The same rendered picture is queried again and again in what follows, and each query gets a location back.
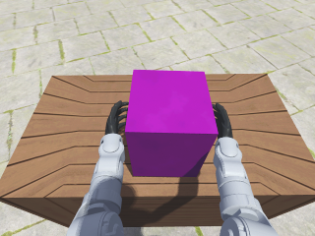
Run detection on pedestal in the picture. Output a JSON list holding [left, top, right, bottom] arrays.
[[0, 74, 315, 228]]

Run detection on robot right hand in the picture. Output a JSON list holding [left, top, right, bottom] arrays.
[[212, 103, 233, 139]]

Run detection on robot left forearm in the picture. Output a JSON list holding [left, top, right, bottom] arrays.
[[66, 133, 125, 236]]

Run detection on robot left hand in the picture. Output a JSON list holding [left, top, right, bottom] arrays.
[[104, 100, 129, 135]]

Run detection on robot left upper arm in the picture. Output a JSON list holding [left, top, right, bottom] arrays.
[[66, 210, 124, 236]]

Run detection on robot right upper arm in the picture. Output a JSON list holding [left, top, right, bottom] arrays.
[[220, 215, 279, 236]]

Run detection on robot right forearm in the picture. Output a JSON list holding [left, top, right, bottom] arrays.
[[213, 137, 275, 229]]

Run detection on carton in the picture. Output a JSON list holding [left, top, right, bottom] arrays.
[[125, 69, 219, 177]]

